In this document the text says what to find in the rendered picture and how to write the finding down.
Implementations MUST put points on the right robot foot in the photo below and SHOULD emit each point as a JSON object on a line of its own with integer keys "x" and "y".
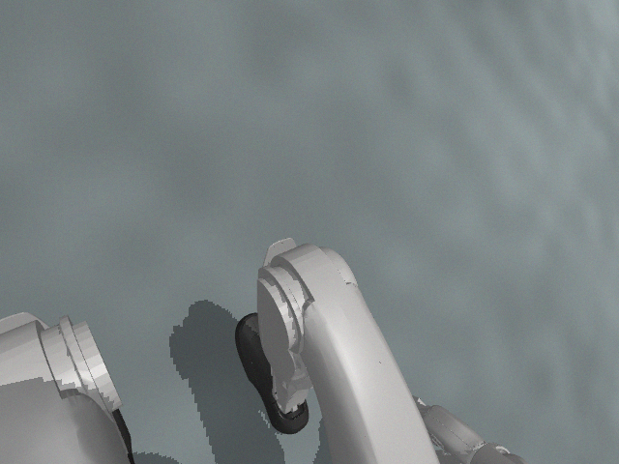
{"x": 258, "y": 370}

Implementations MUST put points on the right robot hand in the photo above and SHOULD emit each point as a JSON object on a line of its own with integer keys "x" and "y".
{"x": 450, "y": 433}

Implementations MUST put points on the right robot arm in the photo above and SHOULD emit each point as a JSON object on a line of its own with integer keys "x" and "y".
{"x": 493, "y": 453}

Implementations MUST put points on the left robot foot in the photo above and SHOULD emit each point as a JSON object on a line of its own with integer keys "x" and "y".
{"x": 124, "y": 432}

